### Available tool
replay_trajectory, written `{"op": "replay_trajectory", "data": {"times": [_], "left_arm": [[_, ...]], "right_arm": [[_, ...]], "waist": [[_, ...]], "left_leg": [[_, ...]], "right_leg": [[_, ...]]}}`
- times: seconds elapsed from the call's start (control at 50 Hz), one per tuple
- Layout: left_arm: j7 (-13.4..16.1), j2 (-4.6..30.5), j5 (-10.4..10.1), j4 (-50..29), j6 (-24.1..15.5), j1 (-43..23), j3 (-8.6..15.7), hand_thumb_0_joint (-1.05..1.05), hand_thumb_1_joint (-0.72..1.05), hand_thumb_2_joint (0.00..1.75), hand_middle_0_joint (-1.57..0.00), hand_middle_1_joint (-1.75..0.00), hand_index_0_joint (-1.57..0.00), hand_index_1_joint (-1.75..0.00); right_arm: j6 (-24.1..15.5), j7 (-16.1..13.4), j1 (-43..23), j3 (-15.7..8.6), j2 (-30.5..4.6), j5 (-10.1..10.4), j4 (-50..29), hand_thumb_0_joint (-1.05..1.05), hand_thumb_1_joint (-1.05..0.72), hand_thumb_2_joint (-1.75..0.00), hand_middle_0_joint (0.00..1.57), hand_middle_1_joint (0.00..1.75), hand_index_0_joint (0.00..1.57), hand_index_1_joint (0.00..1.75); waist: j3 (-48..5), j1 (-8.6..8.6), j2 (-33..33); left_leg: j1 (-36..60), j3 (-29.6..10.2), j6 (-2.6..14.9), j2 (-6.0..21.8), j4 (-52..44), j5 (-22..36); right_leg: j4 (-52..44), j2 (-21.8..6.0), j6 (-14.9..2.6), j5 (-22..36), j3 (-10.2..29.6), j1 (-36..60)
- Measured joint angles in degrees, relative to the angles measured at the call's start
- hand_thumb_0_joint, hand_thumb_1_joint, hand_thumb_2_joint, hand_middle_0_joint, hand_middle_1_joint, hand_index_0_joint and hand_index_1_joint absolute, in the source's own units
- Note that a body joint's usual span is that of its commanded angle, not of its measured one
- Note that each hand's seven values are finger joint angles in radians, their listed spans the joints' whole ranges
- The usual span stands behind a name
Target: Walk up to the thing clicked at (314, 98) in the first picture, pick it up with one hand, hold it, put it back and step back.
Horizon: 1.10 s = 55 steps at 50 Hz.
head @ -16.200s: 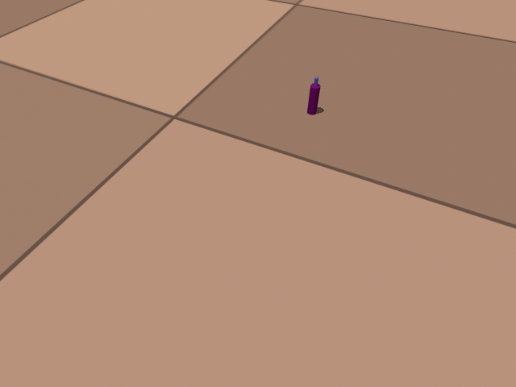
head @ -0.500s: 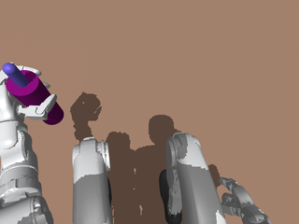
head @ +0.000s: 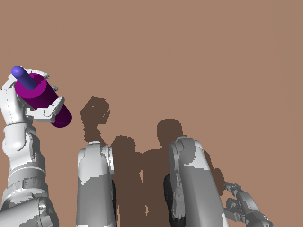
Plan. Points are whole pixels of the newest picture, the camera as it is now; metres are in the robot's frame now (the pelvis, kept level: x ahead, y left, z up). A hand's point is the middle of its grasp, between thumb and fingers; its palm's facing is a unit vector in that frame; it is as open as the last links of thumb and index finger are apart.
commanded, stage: lift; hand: left
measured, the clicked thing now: (44, 99) +0.42 +0.26 -0.04
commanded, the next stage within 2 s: none
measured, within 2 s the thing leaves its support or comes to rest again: neither
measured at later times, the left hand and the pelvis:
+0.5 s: hand (27, 92) +0.40 +0.24 +0.06, palm faces +0.18 -0.98 -0.03, open 8.8 cm; pelvis +0.01 +0.00 +0.07, yaw +1 degrees
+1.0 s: hand out of the picture +0.38 +0.23 +0.24, palm faces +0.21 -0.98 -0.03, open 8.8 cm; pelvis +0.04 +0.01 +0.22, yaw +4 degrees
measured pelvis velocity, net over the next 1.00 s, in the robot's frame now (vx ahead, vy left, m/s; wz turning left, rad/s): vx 0.04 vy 0.01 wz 0.06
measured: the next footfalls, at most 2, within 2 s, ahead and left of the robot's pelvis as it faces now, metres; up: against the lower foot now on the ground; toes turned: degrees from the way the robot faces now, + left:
none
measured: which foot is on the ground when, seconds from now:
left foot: down 0.00-1.00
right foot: down 0.00-1.00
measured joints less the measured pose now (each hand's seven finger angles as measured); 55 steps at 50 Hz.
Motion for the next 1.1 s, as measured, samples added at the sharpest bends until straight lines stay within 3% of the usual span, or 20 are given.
{"op": "replay_trajectory", "data": {"times": [0.2, 0.54, 0.8, 1.1], "left_arm": [[-0.83, -0.89, 0.01, -5.28, 2.3, 3.06, -1.26, 0.02, -0.26, 1.17, -0.79, -1.15, -0.76, -1.15], [2.56, -4.54, -2.58, -19.63, 8.99, 12.16, -6.24, 0.02, -0.25, 1.17, -0.78, -1.17, -0.75, -1.16], [7.74, -7.08, -1.9, -31.12, 14.89, 20.91, -11.93, 0.02, -0.25, 1.17, -0.78, -1.17, -0.75, -1.16], [9.47, -8.17, -1.4, -28.54, 15.44, 23.16, -15.51, 0.02, -0.25, 1.17, -0.78, -1.16, -0.75, -1.16]], "right_arm": [[-0.11, -0.5, 0.57, -0.88, 0.06, 0.8, -0.75, 0.0, -0.92, -0.9, 0.2, 0.3, 0.21, 0.29], [-1.13, -2.49, 0.94, -1.6, 0.91, 3.93, -4.01, 0.0, -0.91, -0.9, 0.2, 0.3, 0.21, 0.29], [-2.18, -4.32, 1.96, -1.61, 2.02, 5.33, -4.99, 0.01, -0.91, -0.9, 0.2, 0.3, 0.2, 0.29], [-3.98, -4.45, 5.46, -1.18, 2.51, 5.24, -4.29, 0.01, -0.9, -0.9, 0.2, 0.3, 0.21, 0.29]], "waist": [[-0.54, 0.43, 0.26], [-2.74, 2.3, 1.36], [-3.25, 3.28, 1.99], [-1.97, 3.07, 1.65]], "left_leg": [[2.2, 0.57, 0.16, 0.24, -2.08, -0.43], [12.71, 1.58, 0.69, 0.43, -13.91, 0.79], [29.88, 2.43, 1.15, 0.42, -28.78, 2.27], [51.49, 3.36, 1.5, 0.22, -46.02, 5.7]], "right_leg": [[-2.0, 0.04, 0.04, -0.31, 0.36, 2.0], [-14.09, -0.39, 0.13, 1.1, 0.41, 12.61], [-29.64, -0.87, 0.32, 2.99, 0.23, 30.1], [-47.49, -1.32, 0.5, 6.89, 0.2, 51.87]]}}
